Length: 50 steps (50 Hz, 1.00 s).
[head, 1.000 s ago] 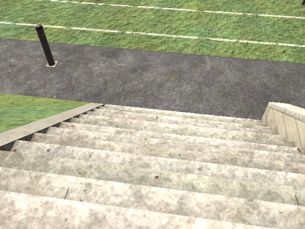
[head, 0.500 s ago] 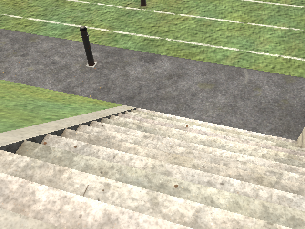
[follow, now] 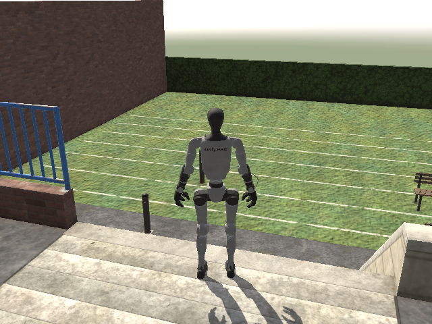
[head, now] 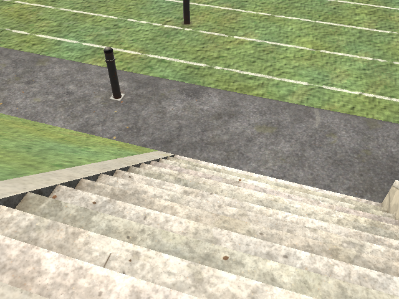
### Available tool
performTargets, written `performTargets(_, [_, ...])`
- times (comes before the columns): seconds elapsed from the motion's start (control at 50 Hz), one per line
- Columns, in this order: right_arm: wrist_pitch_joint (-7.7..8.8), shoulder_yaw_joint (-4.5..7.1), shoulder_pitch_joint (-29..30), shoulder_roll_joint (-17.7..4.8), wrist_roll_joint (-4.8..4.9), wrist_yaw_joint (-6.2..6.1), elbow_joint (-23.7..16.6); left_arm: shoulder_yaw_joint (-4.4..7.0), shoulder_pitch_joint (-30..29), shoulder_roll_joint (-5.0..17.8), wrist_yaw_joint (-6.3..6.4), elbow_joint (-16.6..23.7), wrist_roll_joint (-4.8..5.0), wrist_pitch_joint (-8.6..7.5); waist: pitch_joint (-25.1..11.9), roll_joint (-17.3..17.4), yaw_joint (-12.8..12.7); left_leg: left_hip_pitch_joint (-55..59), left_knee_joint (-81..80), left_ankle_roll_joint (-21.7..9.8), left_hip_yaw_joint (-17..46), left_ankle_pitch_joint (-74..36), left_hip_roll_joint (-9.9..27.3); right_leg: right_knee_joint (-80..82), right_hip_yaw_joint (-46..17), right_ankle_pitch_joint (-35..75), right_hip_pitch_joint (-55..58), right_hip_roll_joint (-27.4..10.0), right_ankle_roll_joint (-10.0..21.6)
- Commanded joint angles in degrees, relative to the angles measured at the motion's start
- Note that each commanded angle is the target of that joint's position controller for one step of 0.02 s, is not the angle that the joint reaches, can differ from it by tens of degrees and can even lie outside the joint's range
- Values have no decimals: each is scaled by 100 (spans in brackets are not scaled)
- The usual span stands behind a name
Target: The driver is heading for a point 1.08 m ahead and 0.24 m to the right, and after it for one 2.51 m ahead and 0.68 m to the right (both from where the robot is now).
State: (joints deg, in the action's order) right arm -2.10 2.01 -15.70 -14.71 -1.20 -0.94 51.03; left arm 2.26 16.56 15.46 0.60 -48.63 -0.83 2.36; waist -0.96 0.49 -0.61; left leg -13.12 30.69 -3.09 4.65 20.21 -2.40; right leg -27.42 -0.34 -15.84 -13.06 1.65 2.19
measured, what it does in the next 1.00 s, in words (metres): walks ahead: right foot, then left foot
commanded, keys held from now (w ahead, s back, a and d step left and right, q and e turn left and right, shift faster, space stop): w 0.40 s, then no key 0.60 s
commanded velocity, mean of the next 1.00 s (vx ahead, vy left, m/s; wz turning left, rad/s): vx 0.26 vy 0.00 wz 0.00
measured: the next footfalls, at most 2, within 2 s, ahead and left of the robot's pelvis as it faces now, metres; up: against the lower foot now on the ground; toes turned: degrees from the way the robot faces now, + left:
right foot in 0.38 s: +0.23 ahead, -0.10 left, +0.00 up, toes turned +0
left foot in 0.80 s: +0.30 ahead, +0.10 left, +0.00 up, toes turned -1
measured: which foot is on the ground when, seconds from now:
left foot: down 0.00-0.38, up 0.40-0.78, down 0.80-1.00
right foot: down 0.00-0.06, up 0.08-0.36, down 0.38-1.00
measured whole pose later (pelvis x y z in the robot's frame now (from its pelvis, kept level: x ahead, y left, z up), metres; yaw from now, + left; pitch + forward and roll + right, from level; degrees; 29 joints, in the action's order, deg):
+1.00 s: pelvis +0.26 -0.01 +0.01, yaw +0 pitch -1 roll +0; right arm -3.2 -1.2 -12.9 -9.8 1.4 -2.6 59.4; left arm -1.5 18.5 10.6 1.7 -55.0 0.6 2.0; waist 0.4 -0.3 -0.4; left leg -9.5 21.3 -1.1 -0.1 11.0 -1.5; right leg -17.9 0.5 -16.1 -0.9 2.4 2.7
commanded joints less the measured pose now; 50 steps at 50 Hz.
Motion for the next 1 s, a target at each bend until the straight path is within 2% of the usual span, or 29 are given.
performTargets(0.02, [147,46,-196,-315,-44,1,-250,219,-525,838,38,401,9,-33,463,-727,309,115,99,-121,-383,62,-41,1401,-1634,-2599,-861,-1138,615])
performTargets(0.04, [182,56,-542,-369,-48,-2,-141,191,-806,740,28,500,16,-32,573,-469,514,583,-324,-236,-104,434,24,969,-1247,-2552,-1424,-818,479])
performTargets(0.06, [223,113,-939,-636,-38,-40,-33,128,-1145,524,20,688,38,-48,792,279,687,905,-1100,-460,1034,1467,529,-143,-608,-2124,-2180,-253,239])
performTargets(0.08, [250,236,-1371,-1076,-6,-43,89,80,-1313,321,19,842,13,-106,909,1296,823,1238,-2012,-803,2603,2345,1473,-1592,174,-1235,-2876,197,68])
performTargets(0.1, [280,256,-1435,-1113,-27,-32,98,123,-1336,541,29,923,-67,-187,1134,1101,807,1293,-2144,-1143,3279,1863,1956,-2158,-91,-1288,-3451,27,107])
performTargets(0.14, [364,234,-1097,-903,-45,-60,-4,141,-1046,539,-38,857,-59,-324,820,456,469,1485,-1912,-1217,2743,643,1851,-2638,-322,-826,-3379,-274,57])
performTargets(0.22, [495,176,-916,-602,28,-75,4,94,-1089,391,-207,910,-83,-333,569,649,311,1055,-1940,-962,1432,-919,1265,-2133,59,-185,-2445,-325,-108])
performTargets(0.28, [501,223,-775,-819,67,-70,-4,58,-1324,271,-289,1086,-20,-269,606,769,266,275,-1852,-745,811,-2250,1001,-1262,429,275,-1083,-6,-90])
performTargets(0.32, [463,225,-773,-839,107,-85,35,65,-631,220,-237,903,-40,-215,367,821,50,-110,-1510,-618,588,-3139,1038,-1256,477,684,154,179,5])
performTargets(0.36, [436,243,-565,-967,162,-121,-30,203,647,481,-124,479,-95,-257,58,207,-614,-427,27,-400,256,-3827,818,-504,351,534,1505,294,199])
performTargets(0.38, [427,168,-559,-716,131,-126,-121,290,1425,826,-59,372,-173,-329,-329,-547,-957,-1024,1751,-199,-114,-2710,447,137,-730,-82,2279,-577,462])
performTargets(0.4, [411,53,-1058,-94,21,-119,-253,254,1469,1174,-32,494,-81,-394,-781,-1555,-441,-1889,3618,-91,-233,1270,-104,625,-2916,-352,2682,-2066,685])
performTargets(0.42, [357,237,-1297,-672,19,-90,-89,302,1433,1213,-54,379,123,-300,-528,-1418,-424,-2447,4052,-156,172,1086,-323,1097,-3910,-355,1969,-2212,1268])
performTargets(0.44, [319,304,-1037,-830,46,-85,-87,210,883,826,-70,491,82,-292,180,-833,-161,-2561,4345,-176,240,707,-35,1091,-3309,131,1363,-2177,1459])
performTargets(0.48, [249,272,-732,-549,93,-52,-38,67,291,417,-140,651,-27,-447,476,-377,132,-2089,3864,-73,175,264,297,1122,-2128,2237,510,-1709,1275])
performTargets(0.54, [9,278,-869,-403,110,-107,105,4,520,400,-110,499,-32,-633,213,-395,328,-1437,3299,62,171,-118,249,1004,-1231,4813,309,-1443,1122])
performTargets(0.6, [-132,206,-543,-193,132,-80,107,-160,656,169,2,352,43,-585,71,-300,371,-1306,2455,109,149,-563,179,914,-637,5739,482,-1238,850])
performTargets(0.64, [-239,64,-503,50,58,-75,216,-237,667,88,32,216,-2,-527,-112,-392,396,-629,2074,202,-138,-934,209,749,-191,6018,115,-1072,596])
performTargets(0.68, [-292,-16,-140,52,55,-65,159,-230,702,148,15,140,63,-485,-12,-565,288,-400,1628,249,-449,-1013,201,721,-89,5660,-52,-924,396])
performTargets(0.7, [-323,-1,-468,-14,26,-72,361,-258,673,131,10,93,62,-507,-223,-631,364,-74,1912,187,-250,-1551,360,567,-280,5590,-80,-1127,425])
performTargets(0.76, [-327,-49,-274,-115,2,-103,444,-314,452,109,21,15,87,-453,197,-611,293,86,1301,211,-303,-870,400,448,-409,5267,-229,-1201,440])
performTargets(0.78, [-283,-125,225,-10,49,-114,230,-299,700,150,39,-111,74,-354,602,-644,47,-254,302,291,-537,-19,165,580,-448,4979,57,-1008,358])
performTargets(0.8, [-245,-169,110,45,29,-144,286,-285,840,163,85,-243,49,-258,610,-553,68,77,-297,296,-437,-737,291,416,-526,4950,211,-1005,321])
performTargets(0.82, [-195,-147,-287,-161,55,-176,422,-258,1021,202,124,-292,64,-204,339,-259,60,747,-471,227,-78,-2832,578,183,-493,4584,171,-864,209])
performTargets(0.84, [-119,-130,-340,-367,140,-201,561,-232,1562,153,154,-399,154,-184,85,257,-274,1174,-250,37,113,-4711,917,375,-506,3647,180,-758,52])
performTargets(0.86, [-73,-148,-2,-317,245,-182,539,-287,1704,-5,173,-546,201,-138,0,526,-320,897,-304,-112,171,-4968,988,743,-430,2415,477,-613,-40])
performTargets(0.88, [-50,-151,278,-259,326,-145,546,-321,1353,-52,164,-501,154,-100,22,670,-196,539,-649,-102,289,-3880,907,951,-396,1718,674,-516,-70])
performTargets(0.9, [-48,-215,158,-71,254,-114,564,-234,853,257,173,-471,123,-82,183,237,43,590,-945,-30,270,-3684,857,912,-345,1760,756,-525,-26])
performTargets(1.0, [-45,-236,126,-65,271,-184,727,-270,632,15,123,-661,154,-41,44,-55,7,890,-1213,-9,179,-3315,768,1282,-406,2202,1056,-660,-95])
Keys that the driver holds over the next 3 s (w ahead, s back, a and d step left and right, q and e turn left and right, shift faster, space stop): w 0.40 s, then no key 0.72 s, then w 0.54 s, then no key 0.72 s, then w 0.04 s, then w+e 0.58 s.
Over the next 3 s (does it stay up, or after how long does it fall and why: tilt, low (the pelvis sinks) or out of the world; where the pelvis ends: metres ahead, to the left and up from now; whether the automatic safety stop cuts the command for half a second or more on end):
stays up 0.37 0.07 -0.09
